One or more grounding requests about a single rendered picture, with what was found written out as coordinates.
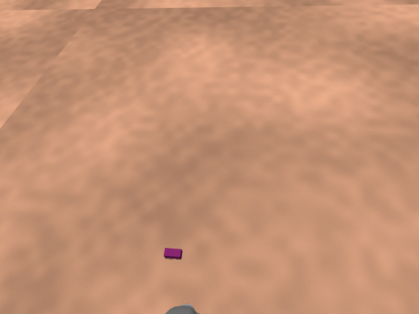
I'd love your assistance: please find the small box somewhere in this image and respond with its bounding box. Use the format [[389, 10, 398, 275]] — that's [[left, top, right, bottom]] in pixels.
[[164, 248, 183, 259]]

